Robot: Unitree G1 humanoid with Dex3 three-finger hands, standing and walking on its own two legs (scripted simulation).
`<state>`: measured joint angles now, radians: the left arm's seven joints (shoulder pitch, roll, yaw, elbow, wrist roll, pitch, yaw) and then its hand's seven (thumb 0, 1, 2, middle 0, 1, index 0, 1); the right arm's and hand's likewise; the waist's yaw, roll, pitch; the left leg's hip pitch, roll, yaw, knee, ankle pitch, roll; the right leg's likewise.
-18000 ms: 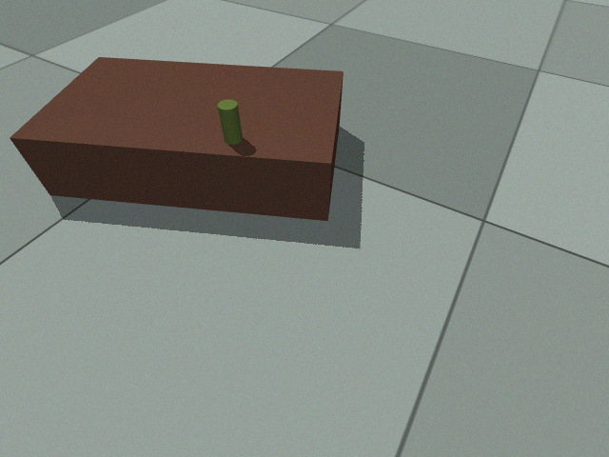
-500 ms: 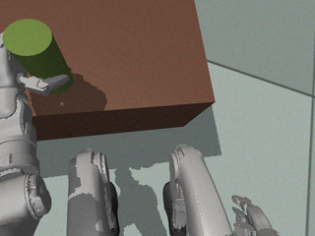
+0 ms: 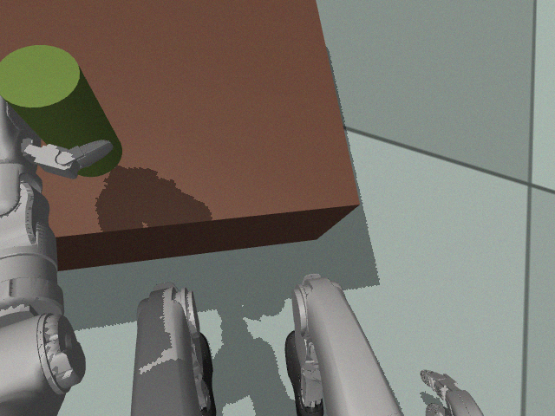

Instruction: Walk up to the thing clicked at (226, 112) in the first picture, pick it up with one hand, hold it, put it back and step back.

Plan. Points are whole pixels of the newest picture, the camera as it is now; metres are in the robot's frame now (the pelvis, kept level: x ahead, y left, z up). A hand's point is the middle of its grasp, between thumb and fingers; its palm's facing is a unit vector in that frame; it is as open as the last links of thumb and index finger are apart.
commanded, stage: settle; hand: left
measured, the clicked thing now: (70, 120) +0.49 +0.24 +0.00
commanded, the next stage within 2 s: lift in 0.30 s
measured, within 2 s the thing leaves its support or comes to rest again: neither
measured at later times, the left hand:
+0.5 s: hand (35, 113) +0.48 +0.26 +0.03, palm faces +0.18 -0.98 -0.04, open 10.8 cm
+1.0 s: hand out of the picture +0.43 +0.25 +0.13, palm faces +0.18 -0.98 -0.03, open 10.9 cm
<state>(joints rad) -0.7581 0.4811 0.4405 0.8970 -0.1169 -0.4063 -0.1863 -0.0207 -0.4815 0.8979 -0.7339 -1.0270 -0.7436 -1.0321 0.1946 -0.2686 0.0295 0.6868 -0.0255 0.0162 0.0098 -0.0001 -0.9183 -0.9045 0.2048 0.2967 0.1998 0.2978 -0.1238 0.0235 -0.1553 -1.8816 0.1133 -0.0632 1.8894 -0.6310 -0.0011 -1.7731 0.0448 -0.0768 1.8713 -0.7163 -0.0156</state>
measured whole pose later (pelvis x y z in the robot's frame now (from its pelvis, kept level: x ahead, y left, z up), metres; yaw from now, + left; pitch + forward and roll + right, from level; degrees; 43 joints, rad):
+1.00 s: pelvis +0.02 +0.01 +0.11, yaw +3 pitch +26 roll -5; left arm -0.45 0.33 0.32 0.65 -0.15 -0.36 -0.13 -0.02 -0.55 0.99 -0.72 -1.09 -0.73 -1.10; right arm 0.19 -0.24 0.02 0.68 0.01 -0.03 -0.01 0.00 -0.93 -0.91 0.20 0.30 0.20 0.30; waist -0.08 0.04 -0.16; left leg -1.42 0.09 -0.04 1.51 -0.56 0.00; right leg -1.30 0.03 -0.07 1.47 -0.63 0.00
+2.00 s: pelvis +0.05 +0.00 +0.23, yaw +6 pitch +11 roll -2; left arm -0.16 0.22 0.15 0.49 -0.17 -0.37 -0.09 -0.02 -0.60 1.05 -0.73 -1.11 -0.74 -1.12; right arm 0.23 -0.23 0.01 0.67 0.01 -0.05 -0.02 0.00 -0.93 -0.91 0.20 0.30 0.20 0.30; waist -0.04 0.02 -0.05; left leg -0.74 0.06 0.00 0.97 -0.41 -0.01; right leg -0.64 0.01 -0.05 0.94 -0.48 -0.01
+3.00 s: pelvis +0.05 +0.01 +0.25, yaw +6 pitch +6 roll -1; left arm -0.11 0.19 0.13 0.46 -0.17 -0.36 -0.10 -0.02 -0.61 1.07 -0.72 -1.13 -0.73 -1.14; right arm 0.22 -0.22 0.01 0.68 0.01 -0.06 -0.03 0.01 -0.92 -0.91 0.20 0.30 0.20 0.30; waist -0.03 0.02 -0.01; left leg -0.56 0.05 0.01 0.82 -0.36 -0.01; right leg -0.47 0.00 -0.04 0.79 -0.42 0.00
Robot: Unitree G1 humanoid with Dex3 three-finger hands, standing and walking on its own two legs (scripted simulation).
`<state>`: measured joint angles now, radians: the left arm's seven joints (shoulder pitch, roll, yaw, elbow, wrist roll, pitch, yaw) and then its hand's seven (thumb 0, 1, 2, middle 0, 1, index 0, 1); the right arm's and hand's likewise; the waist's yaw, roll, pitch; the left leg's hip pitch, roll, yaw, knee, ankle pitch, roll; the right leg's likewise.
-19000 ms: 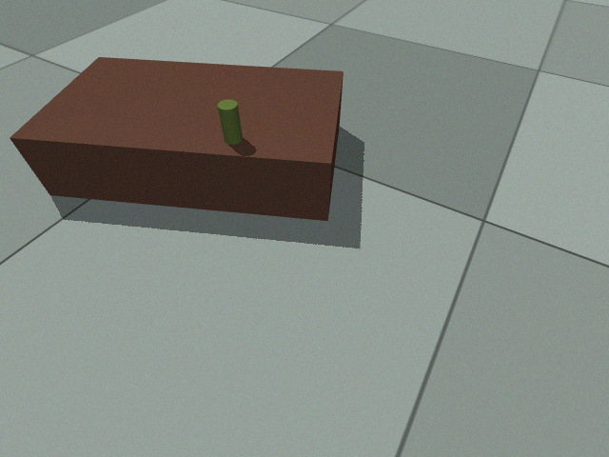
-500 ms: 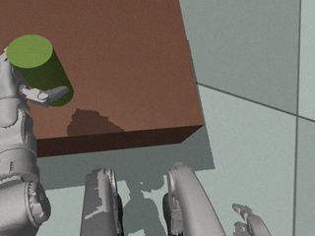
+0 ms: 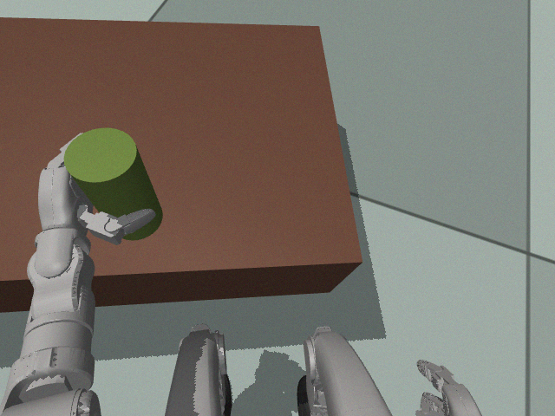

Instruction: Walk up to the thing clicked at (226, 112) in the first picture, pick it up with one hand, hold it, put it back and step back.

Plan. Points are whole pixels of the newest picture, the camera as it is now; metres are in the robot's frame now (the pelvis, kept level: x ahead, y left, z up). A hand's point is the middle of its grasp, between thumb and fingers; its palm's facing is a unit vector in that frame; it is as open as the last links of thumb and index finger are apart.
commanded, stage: lift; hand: left
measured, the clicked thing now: (121, 190) +0.42 +0.21 +0.02
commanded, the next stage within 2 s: hold in 1.14 s
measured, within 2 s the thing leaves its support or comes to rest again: neither
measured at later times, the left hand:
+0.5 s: hand (100, 186) +0.38 +0.19 +0.10, palm faces +0.11 -0.99 -0.04, open 10.9 cm
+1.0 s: hand (96, 178) +0.36 +0.18 +0.14, palm faces +0.11 -0.99 -0.02, open 10.9 cm
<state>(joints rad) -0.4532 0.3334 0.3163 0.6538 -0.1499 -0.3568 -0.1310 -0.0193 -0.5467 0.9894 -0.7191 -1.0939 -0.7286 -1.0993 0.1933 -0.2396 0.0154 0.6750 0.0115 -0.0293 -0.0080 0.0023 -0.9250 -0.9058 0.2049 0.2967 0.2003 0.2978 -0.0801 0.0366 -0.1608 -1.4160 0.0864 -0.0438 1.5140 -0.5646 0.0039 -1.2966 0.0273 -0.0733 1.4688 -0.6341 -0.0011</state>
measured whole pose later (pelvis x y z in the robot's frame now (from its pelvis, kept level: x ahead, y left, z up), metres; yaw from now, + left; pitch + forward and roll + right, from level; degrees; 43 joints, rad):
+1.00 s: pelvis +0.03 -0.01 +0.12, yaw +3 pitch +11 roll -2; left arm -0.16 0.22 0.15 0.49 -0.17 -0.37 -0.09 -0.02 -0.60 1.05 -0.73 -1.11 -0.74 -1.12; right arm 0.23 -0.23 0.01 0.67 0.01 -0.05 -0.02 0.00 -0.93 -0.91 0.20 0.30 0.20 0.30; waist -0.04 0.02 -0.05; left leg -0.74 0.06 0.00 0.97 -0.41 -0.01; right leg -0.64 0.01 -0.05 0.94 -0.48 -0.01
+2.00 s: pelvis +0.04 -0.01 +0.14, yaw +3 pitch +6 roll -1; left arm -0.11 0.19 0.13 0.46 -0.17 -0.36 -0.10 -0.02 -0.61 1.07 -0.72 -1.13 -0.73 -1.14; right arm 0.22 -0.22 0.01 0.68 0.01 -0.06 -0.03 0.01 -0.92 -0.91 0.20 0.30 0.20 0.30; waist -0.03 0.02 -0.01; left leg -0.56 0.05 0.01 0.82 -0.36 -0.01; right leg -0.47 0.00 -0.04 0.79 -0.42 0.00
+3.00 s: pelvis +0.04 -0.01 +0.14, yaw +3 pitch +5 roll -1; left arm -0.11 0.18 0.12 0.45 -0.17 -0.36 -0.07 -0.02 -0.61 1.07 -0.71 -1.14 -0.72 -1.15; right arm 0.23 -0.22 0.01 0.69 0.01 -0.08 -0.02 0.01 -0.92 -0.91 0.20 0.30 0.20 0.30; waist -0.03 0.01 -0.01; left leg -0.54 0.05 0.02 0.80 -0.35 -0.01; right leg -0.45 0.00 -0.04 0.77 -0.41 0.00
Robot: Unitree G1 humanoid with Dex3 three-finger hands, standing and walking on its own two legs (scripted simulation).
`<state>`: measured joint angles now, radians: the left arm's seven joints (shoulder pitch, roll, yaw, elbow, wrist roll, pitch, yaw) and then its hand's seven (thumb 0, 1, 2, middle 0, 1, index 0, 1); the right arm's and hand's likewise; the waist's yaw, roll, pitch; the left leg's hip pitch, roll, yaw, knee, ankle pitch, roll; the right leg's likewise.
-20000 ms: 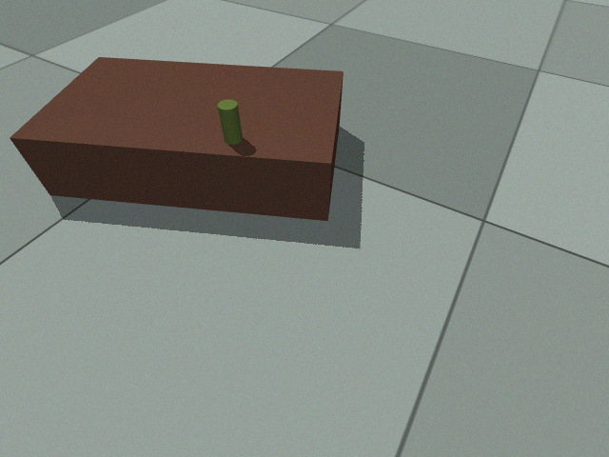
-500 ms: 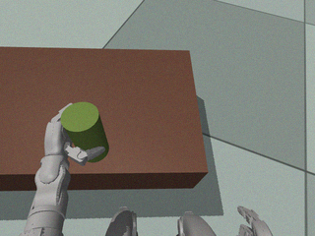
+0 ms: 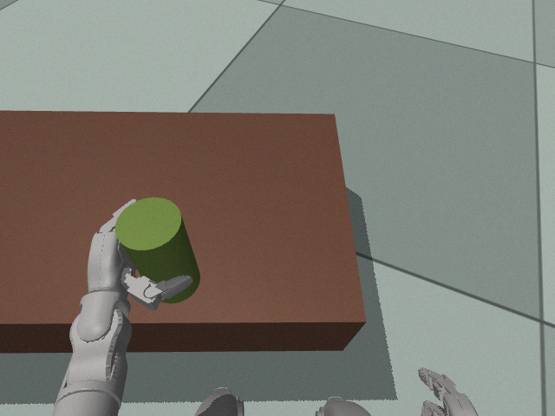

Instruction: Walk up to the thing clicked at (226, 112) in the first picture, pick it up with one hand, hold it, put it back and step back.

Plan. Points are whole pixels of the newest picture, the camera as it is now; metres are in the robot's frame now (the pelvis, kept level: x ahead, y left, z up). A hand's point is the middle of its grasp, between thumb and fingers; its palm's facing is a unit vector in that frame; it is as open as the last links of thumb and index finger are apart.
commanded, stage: lift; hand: left
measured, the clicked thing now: (163, 255) +0.34 +0.16 +0.03
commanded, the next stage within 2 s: hold in 0.14 s
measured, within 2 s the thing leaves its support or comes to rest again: neither
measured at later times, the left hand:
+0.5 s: hand (162, 249) +0.34 +0.16 +0.05, palm faces +0.06 -1.00 -0.01, open 11.0 cm
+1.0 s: hand (155, 255) +0.32 +0.16 +0.06, palm faces +0.05 -1.00 -0.01, open 11.0 cm
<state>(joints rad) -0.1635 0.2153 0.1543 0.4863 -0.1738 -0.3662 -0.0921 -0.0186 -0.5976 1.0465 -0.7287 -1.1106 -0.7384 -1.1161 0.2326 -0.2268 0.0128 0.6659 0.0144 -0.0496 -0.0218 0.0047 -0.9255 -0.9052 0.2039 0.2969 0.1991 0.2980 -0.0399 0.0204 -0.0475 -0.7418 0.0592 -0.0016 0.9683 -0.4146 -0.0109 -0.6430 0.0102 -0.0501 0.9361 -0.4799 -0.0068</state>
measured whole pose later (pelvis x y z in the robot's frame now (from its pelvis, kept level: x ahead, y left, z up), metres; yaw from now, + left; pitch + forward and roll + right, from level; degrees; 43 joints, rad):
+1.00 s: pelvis +0.00 +0.00 +0.02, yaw +0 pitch +6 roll -1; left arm -0.11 0.19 0.13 0.46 -0.17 -0.36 -0.10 -0.02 -0.61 1.07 -0.72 -1.13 -0.73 -1.14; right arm 0.22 -0.22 0.01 0.68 0.01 -0.06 -0.03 0.01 -0.92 -0.91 0.20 0.30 0.20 0.30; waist -0.03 0.02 -0.01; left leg -0.56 0.05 0.01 0.82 -0.36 -0.01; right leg -0.47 0.00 -0.04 0.79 -0.42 0.00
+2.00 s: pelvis +0.00 +0.00 +0.02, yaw +0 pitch +5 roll -1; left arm -0.11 0.18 0.12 0.45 -0.17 -0.36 -0.07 -0.02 -0.61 1.07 -0.71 -1.14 -0.72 -1.15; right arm 0.23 -0.22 0.01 0.69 0.01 -0.08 -0.02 0.01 -0.92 -0.91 0.20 0.30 0.20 0.30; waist -0.03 0.01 -0.01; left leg -0.54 0.05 0.02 0.80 -0.35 -0.01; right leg -0.45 0.00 -0.04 0.77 -0.41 0.00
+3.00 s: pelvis +0.01 +0.00 +0.03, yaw +0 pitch +5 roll -1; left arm -0.10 0.19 0.12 0.44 -0.17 -0.36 -0.08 -0.02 -0.60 1.06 -0.71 -1.14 -0.72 -1.14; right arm 0.23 -0.22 0.01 0.69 0.01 -0.08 -0.02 0.01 -0.92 -0.91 0.20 0.30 0.20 0.30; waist -0.03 0.02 -0.01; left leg -0.54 0.05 0.01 0.80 -0.35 -0.01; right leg -0.44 0.00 -0.04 0.76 -0.41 0.00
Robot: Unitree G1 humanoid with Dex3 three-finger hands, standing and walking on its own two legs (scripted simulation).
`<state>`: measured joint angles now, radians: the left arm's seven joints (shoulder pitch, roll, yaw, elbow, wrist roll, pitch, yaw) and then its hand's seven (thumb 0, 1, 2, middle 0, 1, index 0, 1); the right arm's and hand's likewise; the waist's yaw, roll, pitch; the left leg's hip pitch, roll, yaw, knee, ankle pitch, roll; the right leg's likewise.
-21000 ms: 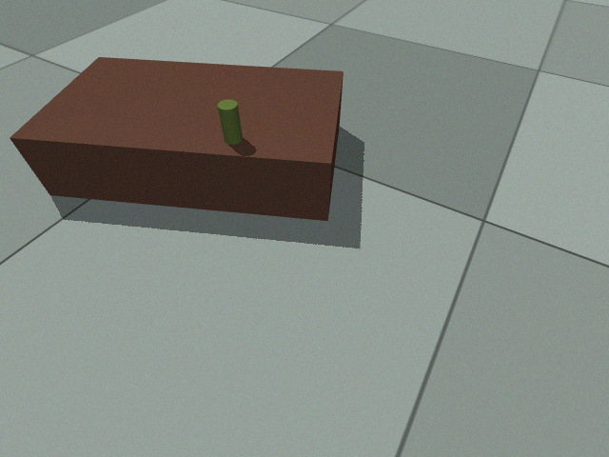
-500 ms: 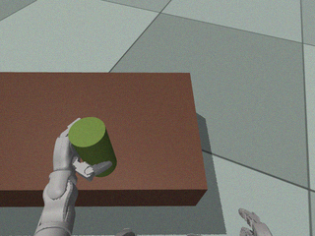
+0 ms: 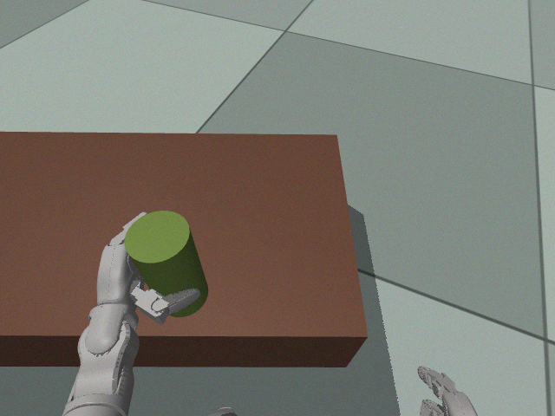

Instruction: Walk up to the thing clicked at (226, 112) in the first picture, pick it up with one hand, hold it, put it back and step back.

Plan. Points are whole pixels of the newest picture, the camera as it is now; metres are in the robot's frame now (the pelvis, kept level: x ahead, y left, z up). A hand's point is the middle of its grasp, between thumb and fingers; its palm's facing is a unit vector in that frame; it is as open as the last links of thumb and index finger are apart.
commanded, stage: hold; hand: left
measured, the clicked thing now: (172, 268) +0.32 +0.15 +0.04
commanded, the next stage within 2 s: crouch in 1.84 s
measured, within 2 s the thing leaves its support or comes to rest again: neither
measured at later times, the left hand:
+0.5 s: hand (166, 265) +0.32 +0.16 +0.04, palm faces +0.03 -1.00 -0.01, open 11.0 cm
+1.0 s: hand (166, 262) +0.33 +0.16 +0.04, palm faces +0.06 -1.00 -0.01, open 11.0 cm
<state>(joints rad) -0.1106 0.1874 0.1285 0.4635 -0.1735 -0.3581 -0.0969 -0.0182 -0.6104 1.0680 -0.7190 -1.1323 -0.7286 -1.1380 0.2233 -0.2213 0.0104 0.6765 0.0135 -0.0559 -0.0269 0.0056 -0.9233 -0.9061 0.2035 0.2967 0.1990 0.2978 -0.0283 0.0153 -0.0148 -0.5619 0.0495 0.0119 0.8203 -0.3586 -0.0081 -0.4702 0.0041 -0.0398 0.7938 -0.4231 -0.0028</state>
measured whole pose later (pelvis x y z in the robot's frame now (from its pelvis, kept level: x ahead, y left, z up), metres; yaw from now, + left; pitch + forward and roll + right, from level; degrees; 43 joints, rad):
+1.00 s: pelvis +0.00 +0.00 +0.00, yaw +0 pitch +5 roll -1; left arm -0.11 0.18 0.12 0.45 -0.17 -0.36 -0.07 -0.02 -0.61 1.07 -0.71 -1.14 -0.72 -1.15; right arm 0.23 -0.22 0.01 0.69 0.01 -0.08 -0.02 0.01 -0.92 -0.91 0.20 0.30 0.20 0.30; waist -0.03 0.01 -0.01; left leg -0.54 0.05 0.02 0.80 -0.35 -0.01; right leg -0.45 0.00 -0.04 0.77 -0.41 0.00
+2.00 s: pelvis +0.00 +0.00 +0.00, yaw +0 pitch +5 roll -1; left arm -0.10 0.19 0.12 0.44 -0.17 -0.36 -0.08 -0.02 -0.60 1.06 -0.71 -1.14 -0.72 -1.14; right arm 0.23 -0.22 0.01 0.69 0.01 -0.08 -0.02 0.01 -0.92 -0.91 0.20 0.30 0.20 0.30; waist -0.03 0.02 -0.01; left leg -0.54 0.05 0.01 0.80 -0.35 -0.01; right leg -0.44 0.00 -0.04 0.76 -0.41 0.00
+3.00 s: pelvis -0.04 +0.00 -0.18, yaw -4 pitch +32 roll -5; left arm -0.63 0.37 0.39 0.97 -0.11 -0.60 -0.16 -0.02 -0.59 1.03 -0.74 -1.09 -0.75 -1.10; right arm 0.17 -0.23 0.02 0.72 -0.06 -0.03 0.06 0.00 -0.94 -0.92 0.20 0.30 0.20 0.30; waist -0.12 0.01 -0.17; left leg -1.65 0.08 -0.06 1.67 -0.59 0.00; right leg -1.53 0.03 -0.08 1.64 -0.67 -0.01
